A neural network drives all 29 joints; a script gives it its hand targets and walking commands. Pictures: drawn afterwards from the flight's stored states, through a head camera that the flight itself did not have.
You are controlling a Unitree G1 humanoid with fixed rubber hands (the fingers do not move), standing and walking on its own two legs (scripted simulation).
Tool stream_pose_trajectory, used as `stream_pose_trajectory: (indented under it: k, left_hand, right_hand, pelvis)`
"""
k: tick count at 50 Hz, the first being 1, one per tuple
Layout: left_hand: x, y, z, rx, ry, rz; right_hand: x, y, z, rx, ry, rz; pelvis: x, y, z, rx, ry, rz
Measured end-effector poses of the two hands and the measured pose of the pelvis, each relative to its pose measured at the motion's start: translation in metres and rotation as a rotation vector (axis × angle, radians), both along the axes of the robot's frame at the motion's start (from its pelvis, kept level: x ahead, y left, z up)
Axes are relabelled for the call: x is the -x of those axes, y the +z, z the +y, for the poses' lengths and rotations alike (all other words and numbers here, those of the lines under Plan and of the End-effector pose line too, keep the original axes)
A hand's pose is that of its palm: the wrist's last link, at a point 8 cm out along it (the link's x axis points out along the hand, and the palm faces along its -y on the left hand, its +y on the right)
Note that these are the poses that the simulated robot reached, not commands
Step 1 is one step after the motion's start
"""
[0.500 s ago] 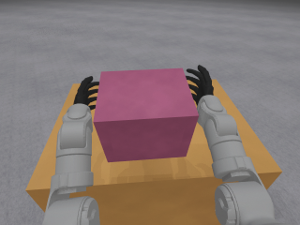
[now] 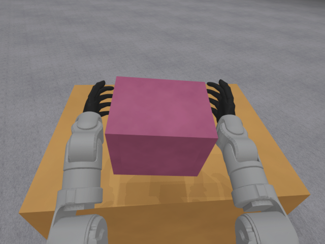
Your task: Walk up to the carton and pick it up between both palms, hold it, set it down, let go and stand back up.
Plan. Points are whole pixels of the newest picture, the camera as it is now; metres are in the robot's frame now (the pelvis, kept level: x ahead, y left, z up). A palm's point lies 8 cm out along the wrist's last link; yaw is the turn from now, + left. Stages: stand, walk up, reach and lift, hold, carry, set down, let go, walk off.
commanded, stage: hold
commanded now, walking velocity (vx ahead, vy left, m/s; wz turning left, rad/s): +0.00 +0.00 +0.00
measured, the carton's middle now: (158, 128) +0.37 +0.01 +0.13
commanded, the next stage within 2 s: none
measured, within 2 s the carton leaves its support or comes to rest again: neither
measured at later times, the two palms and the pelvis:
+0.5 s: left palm (85, 122) +0.32 +0.16 +0.19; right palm (230, 111) +0.34 -0.15 +0.21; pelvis -0.04 +0.00 +0.00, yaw +0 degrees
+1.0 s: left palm (92, 114) +0.36 +0.16 +0.18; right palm (226, 115) +0.36 -0.15 +0.18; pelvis +0.00 +0.00 +0.00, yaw +0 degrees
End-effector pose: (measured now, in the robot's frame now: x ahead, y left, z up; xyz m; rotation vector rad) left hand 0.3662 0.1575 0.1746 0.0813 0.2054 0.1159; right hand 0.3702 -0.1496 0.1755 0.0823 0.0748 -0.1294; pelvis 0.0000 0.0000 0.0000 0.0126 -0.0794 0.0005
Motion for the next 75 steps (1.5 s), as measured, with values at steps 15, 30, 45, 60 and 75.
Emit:
stream_pose_trajectory:
  k: [15, 30, 45, 60, 75]
  left_hand:
    - [0.038, 0.009, -0.003, -0.020, 0.004, -0.003]
    - [0.035, 0.010, 0.001, -0.005, 0.030, 0.008]
    - [0.004, -0.001, 0.002, 0.009, 0.007, 0.006]
    - [0.032, 0.007, -0.003, -0.014, 0.001, 0.013]
    - [0.032, 0.006, 0.003, -0.005, 0.034, 0.019]
  right_hand:
    - [0.034, 0.010, -0.003, -0.031, 0.008, -0.003]
    - [0.021, 0.025, 0.002, -0.031, 0.043, -0.003]
    - [0.003, 0.001, 0.003, 0.001, 0.005, -0.006]
    - [0.030, 0.010, -0.003, -0.015, 0.004, 0.001]
    - [0.016, 0.024, 0.005, -0.032, 0.049, -0.001]
  pelvis:
    - [0.025, -0.001, -0.002, -0.003, 0.000, -0.039]
    - [0.031, -0.002, -0.003, -0.004, 0.001, -0.047]
    - [0.003, 0.000, 0.000, -0.001, 0.001, -0.010]
    - [0.024, -0.002, -0.001, -0.002, 0.001, -0.044]
    - [0.029, -0.002, -0.003, -0.004, 0.002, -0.050]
